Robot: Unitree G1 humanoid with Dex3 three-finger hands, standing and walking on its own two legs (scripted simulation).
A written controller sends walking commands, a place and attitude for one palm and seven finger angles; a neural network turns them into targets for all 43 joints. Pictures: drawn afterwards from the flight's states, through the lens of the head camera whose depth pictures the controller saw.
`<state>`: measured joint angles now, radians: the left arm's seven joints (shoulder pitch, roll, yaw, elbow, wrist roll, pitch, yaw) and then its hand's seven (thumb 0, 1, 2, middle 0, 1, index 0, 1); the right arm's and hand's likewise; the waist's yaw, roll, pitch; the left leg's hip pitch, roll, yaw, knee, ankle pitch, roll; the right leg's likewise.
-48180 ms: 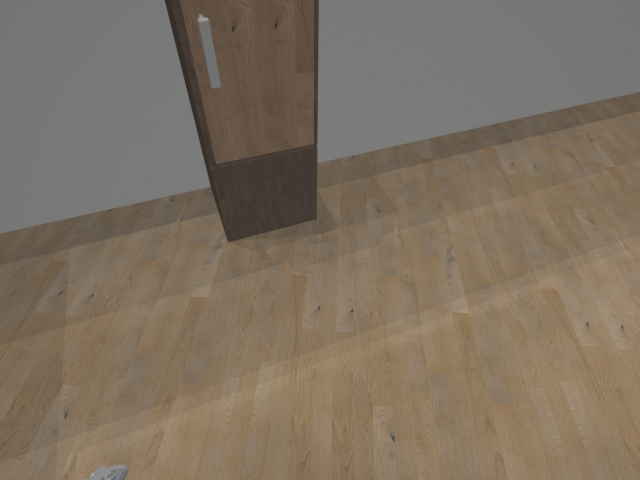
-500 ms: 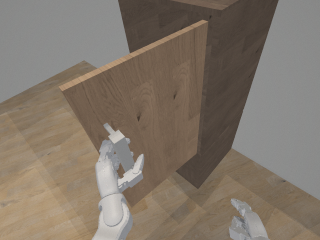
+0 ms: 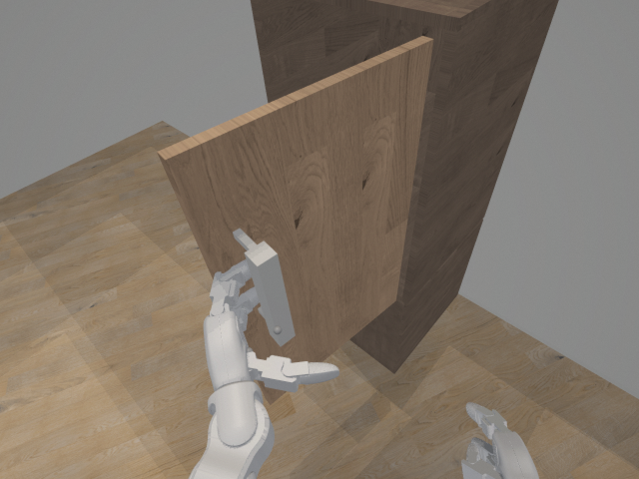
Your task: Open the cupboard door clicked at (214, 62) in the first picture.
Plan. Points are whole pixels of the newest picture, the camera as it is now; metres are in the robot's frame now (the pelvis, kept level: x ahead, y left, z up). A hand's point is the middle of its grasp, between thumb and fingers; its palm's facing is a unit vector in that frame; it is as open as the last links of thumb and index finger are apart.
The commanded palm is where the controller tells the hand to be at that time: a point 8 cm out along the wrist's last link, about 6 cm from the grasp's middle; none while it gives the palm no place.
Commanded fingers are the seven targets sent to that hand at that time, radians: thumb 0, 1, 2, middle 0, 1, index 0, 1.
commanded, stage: open thumb and fingers to let go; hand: left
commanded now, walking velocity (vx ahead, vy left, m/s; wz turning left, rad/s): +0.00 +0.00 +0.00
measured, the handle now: (263, 289) +0.34 +0.09 +0.08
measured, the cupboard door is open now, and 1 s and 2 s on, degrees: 83 82 82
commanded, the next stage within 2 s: slide the hand sideways off the handle in 0.06 s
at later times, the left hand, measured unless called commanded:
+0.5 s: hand (268, 351) +0.25 +0.07 +0.09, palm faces -0.11 -0.99 +0.09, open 16.4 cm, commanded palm +0.22 +0.12 +0.08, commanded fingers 0.00 -0.50 0.30 -0.15 -0.30 -0.15 -0.30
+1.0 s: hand (229, 382) +0.21 +0.11 +0.08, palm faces -0.06 -1.00 +0.04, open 16.3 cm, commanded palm +0.18 +0.16 +0.08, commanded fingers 0.00 -0.50 0.30 -0.15 -0.30 -0.15 -0.30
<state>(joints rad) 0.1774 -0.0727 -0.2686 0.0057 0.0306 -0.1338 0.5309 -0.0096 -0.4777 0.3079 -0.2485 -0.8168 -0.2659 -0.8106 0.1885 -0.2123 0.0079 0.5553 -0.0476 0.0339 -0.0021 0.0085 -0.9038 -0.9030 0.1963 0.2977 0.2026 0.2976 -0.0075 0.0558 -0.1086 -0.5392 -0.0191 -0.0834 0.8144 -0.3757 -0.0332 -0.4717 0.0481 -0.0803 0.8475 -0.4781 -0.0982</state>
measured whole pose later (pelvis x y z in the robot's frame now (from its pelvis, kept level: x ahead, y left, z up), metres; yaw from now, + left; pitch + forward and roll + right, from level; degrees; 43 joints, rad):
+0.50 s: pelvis -0.02 +0.07 +0.00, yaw -3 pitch +4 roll -1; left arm 0.12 -0.06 -0.33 0.05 -0.02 -0.19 0.24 -0.01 -0.50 0.30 -0.13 -0.30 -0.13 -0.29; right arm 0.25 -0.20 0.04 0.49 0.00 0.02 0.03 0.01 -0.90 -0.90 0.20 0.30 0.20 0.30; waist -0.01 0.04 -0.09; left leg -0.58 -0.04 -0.01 0.88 -0.38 0.04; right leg -0.51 0.02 -0.01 0.88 -0.45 -0.01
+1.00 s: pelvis +0.00 +0.07 -0.01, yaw -3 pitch +6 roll -1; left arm 0.43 0.02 -0.35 -0.28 0.03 -0.15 0.20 -0.01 -0.50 0.30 -0.15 -0.30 -0.15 -0.30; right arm 0.23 -0.20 0.05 0.38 0.00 0.05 0.04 0.01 -0.90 -0.90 0.20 0.30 0.20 0.30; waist 0.01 0.05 -0.10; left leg -0.61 -0.04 -0.01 0.94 -0.44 0.04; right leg -0.53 0.02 -0.02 0.92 -0.49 -0.01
